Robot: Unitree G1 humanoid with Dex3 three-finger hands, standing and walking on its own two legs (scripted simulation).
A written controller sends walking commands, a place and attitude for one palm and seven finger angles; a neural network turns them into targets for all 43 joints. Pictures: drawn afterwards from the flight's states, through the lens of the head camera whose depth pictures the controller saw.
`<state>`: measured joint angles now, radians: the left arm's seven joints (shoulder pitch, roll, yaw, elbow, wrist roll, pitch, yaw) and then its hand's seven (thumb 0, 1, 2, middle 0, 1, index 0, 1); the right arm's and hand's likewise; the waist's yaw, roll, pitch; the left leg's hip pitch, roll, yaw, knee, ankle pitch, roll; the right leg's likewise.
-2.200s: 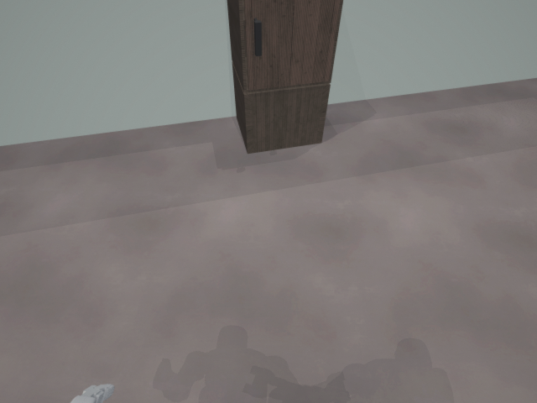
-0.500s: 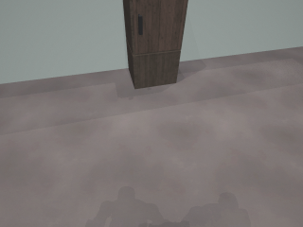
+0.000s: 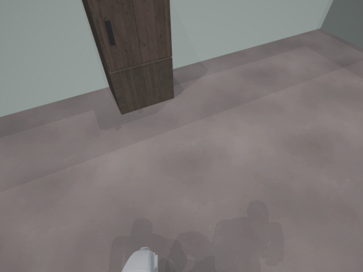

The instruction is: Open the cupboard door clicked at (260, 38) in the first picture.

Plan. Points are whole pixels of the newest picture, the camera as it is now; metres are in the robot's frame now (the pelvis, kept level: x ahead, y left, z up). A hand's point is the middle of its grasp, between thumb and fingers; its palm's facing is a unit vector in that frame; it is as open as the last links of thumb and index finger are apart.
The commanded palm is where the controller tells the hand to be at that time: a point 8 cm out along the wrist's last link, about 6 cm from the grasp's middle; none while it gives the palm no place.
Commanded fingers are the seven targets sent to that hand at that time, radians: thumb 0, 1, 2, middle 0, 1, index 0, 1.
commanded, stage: walk to a spot facing it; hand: left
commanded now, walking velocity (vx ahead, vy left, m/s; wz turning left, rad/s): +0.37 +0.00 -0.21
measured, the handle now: (109, 31) +1.31 +0.52 -0.09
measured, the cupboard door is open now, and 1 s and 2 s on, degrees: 0 0 0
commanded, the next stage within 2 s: turn to face it in 1.34 s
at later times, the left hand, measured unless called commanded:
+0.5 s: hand (114, 205) +0.32 +0.24 -0.17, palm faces -0.11 -0.98 -0.17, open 7.4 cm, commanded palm none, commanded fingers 0.00 0.90 0.90 -0.20 -0.30 -0.20 -0.30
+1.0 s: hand (156, 149) +0.54 +0.14 -0.16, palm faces -0.23 -0.94 -0.24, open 7.2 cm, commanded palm none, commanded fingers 0.00 0.90 0.90 -0.20 -0.30 -0.20 -0.30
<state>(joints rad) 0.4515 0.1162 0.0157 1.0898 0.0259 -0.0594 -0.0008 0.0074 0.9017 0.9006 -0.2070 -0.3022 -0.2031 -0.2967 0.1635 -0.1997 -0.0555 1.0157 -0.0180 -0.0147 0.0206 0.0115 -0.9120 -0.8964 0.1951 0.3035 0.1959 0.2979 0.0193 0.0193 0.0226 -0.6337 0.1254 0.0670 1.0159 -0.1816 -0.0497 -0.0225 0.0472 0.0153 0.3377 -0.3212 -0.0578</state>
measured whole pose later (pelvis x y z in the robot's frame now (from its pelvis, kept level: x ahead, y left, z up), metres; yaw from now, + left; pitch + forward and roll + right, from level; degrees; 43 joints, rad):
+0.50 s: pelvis +0.23 +0.06 +0.00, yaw -10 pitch -1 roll +0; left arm 0.22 0.19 0.08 1.00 0.04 0.01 -0.03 0.01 0.91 0.90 -0.20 -0.30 -0.19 -0.30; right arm 0.36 -0.17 -0.06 1.10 -0.02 -0.08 -0.02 0.00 -0.94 -0.90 0.20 0.30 0.20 0.30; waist 0.00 -0.04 0.01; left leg -0.10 0.02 0.26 0.37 -0.26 0.05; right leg -0.62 -0.12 -0.03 1.06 -0.15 0.00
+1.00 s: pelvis +0.44 -0.04 +0.00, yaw -16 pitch -1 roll +0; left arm 0.25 0.18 0.06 1.05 0.02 -0.06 0.01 -0.02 0.94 0.90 -0.21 -0.30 -0.20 -0.30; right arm 0.26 -0.16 -0.07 1.06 -0.03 -0.02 -0.01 0.02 -0.93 -0.90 0.20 0.30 0.20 0.30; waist -0.03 0.03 0.02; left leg -0.53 0.17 0.09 1.00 -0.26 -0.03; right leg -0.18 0.01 -0.15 0.43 -0.24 -0.06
